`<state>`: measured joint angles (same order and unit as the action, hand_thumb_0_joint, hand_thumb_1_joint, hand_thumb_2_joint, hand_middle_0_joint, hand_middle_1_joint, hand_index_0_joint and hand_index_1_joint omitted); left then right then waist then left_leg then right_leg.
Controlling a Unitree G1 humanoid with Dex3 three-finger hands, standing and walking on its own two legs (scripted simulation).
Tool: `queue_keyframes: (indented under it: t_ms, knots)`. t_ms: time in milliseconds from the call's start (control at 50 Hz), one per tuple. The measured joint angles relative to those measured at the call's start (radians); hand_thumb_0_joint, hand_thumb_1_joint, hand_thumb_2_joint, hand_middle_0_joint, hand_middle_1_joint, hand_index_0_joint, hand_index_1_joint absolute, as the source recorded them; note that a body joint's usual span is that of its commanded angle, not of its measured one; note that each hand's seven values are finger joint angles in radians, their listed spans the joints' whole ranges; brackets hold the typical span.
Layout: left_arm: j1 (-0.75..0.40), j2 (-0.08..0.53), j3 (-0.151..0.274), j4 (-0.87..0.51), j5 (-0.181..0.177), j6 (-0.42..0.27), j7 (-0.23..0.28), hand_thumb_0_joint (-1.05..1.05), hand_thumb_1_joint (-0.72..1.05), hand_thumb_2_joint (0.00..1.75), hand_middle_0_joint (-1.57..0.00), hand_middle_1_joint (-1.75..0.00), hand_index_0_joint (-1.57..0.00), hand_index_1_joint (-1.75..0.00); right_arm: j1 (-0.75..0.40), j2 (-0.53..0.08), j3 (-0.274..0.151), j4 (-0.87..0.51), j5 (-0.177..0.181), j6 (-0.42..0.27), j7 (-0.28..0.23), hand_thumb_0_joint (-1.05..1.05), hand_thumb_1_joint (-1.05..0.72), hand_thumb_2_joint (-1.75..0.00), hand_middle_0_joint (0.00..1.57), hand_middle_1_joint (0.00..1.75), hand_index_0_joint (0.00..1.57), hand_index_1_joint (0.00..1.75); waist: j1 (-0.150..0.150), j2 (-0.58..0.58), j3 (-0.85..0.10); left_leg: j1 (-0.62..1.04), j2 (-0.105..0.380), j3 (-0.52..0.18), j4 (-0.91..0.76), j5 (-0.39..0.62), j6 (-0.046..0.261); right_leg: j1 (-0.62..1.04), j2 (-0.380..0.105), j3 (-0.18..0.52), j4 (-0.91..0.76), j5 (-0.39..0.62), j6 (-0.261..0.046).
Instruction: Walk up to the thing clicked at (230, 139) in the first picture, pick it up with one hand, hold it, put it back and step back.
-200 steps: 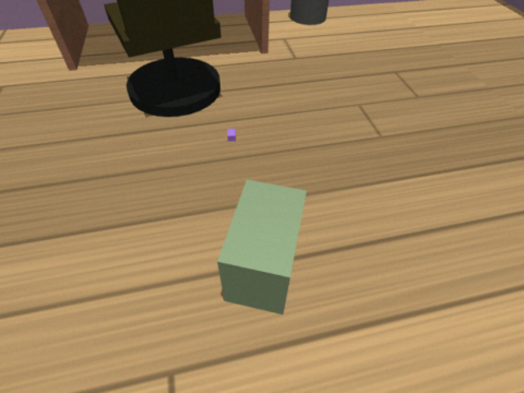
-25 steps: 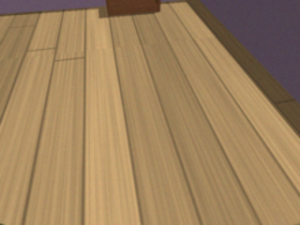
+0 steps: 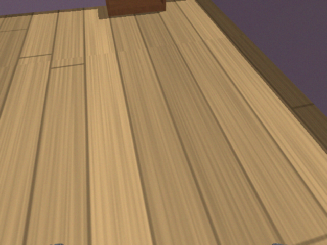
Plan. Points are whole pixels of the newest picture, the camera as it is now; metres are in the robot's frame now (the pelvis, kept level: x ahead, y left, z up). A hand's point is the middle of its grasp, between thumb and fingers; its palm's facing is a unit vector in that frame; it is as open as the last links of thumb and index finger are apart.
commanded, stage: stand
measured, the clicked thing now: out of the picture -0.12 +1.51 -0.76
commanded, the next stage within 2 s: none
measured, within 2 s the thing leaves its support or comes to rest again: neither
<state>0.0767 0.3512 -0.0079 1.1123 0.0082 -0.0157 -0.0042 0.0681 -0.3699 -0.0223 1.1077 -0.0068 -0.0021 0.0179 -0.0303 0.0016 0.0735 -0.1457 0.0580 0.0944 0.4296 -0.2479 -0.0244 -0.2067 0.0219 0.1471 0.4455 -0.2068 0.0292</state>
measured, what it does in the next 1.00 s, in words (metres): stands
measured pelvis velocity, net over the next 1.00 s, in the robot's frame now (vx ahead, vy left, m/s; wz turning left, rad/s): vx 0.02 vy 0.00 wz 0.05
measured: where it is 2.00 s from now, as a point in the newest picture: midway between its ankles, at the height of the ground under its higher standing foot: outside the picture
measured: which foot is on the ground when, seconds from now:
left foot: down 0.00-1.00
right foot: down 0.00-1.00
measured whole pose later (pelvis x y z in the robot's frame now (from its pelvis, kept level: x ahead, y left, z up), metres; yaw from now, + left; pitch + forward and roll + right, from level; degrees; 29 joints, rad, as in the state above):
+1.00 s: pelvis +0.02 +0.00 +0.01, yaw +3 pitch -1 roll +0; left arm 0.09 0.35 0.00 1.13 0.01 -0.01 0.00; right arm 0.08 -0.35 -0.02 1.13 -0.01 -0.01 0.01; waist -0.02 0.00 0.05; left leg -0.09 0.04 0.05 0.33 -0.21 -0.03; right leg -0.13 0.00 0.10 0.33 -0.18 0.03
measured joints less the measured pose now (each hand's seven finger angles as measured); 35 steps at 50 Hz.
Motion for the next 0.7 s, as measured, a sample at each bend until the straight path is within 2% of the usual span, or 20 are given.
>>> queue_keyframes:
  t_ms: [260, 700]
  knots:
    - [-0.008, 0.000, 0.003, 0.025, 0.000, 0.000, -0.001, 0.01, 0.90, 0.89, -0.20, -0.30, -0.21, -0.30, 0.004, 0.023, 0.004, 0.039, -0.004, -0.002, 0.000, 0.01, -0.91, -0.90, 0.20, 0.30, 0.21, 0.30, 0.004, -0.004, -0.008, 0.029, -0.009, -0.025, -0.082, 0.042, -0.001, 0.042, -0.013, -0.026, -0.087, 0.034, 0.000]
    - [0.016, -0.001, 0.005, 0.026, 0.000, 0.001, 0.003, 0.01, 0.90, 0.89, -0.20, -0.30, -0.21, -0.30, 0.005, 0.022, 0.005, 0.030, -0.004, -0.001, -0.003, 0.01, -0.91, -0.90, 0.20, 0.30, 0.21, 0.30, 0.014, 0.001, -0.015, 0.039, -0.012, -0.047, -0.095, 0.039, -0.002, 0.068, -0.019, -0.050, -0.113, 0.029, -0.001]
